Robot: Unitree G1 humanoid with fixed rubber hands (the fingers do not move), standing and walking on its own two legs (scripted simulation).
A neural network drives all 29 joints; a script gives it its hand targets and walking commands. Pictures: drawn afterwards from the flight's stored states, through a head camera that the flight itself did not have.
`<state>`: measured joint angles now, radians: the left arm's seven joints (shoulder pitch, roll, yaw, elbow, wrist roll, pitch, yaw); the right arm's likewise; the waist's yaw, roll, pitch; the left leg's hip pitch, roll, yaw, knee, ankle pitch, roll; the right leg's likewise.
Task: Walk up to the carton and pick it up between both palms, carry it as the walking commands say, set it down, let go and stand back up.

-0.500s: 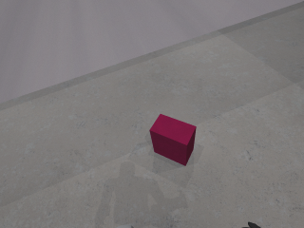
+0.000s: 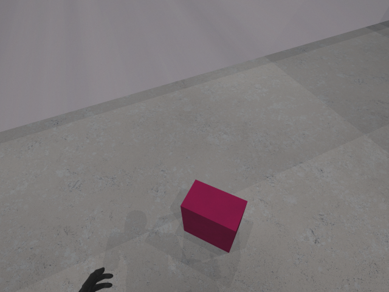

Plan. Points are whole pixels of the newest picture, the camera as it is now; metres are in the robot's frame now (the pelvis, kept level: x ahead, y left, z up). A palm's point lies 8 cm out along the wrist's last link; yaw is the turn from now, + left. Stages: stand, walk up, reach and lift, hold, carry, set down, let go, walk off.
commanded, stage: walk up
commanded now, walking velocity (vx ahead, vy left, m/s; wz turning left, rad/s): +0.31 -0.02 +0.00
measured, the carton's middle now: (212, 217) +0.54 -0.06 -0.62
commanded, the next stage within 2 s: none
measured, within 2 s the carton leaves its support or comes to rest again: neither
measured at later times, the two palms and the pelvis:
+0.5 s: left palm out of the picture +0.15 +0.27 -0.13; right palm (300, 267) +0.21 -0.22 -0.11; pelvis +0.14 +0.02 +0.01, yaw +1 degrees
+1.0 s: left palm (109, 257) +0.22 +0.22 -0.11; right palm (315, 273) +0.20 -0.26 -0.13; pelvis +0.15 -0.02 +0.01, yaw +1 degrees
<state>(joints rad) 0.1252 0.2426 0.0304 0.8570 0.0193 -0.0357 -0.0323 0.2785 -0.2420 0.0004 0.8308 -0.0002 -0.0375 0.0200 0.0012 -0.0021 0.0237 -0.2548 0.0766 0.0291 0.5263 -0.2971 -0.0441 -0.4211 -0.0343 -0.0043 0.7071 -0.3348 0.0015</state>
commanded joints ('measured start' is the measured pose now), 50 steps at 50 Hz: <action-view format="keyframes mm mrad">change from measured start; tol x32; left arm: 1 250 66 17 39 10 -17 -4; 50 83 85 27 66 -13 54 50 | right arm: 1 -11 -157 -73 -25 -26 -1 -18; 50 108 -38 -40 49 -11 50 -60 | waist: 1 56 143 -133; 3 85 -314 -171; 32 -31 370 -58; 37 2 -173 -189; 50 -16 -111 -75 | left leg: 1 -25 101 -61 -8 160 115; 5 -385 5 -51 568 -224 30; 16 -176 -36 77 74 -73 2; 21 431 288 -272 -182 394 136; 31 134 161 -30 -133 990 141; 34 170 167 -24 -27 886 119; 38 -103 -11 -29 290 -272 3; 50 132 7 3 -122 103 15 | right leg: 1 334 -9 -64 -271 166 -4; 4 454 -411 501 -438 273 -173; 12 469 -221 127 -356 785 -134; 19 371 -121 20 -171 584 -73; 23 -179 -3 19 375 -286 29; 34 182 62 -120 -307 152 28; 37 420 -316 224 -349 907 -95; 50 150 -94 76 -372 87 -74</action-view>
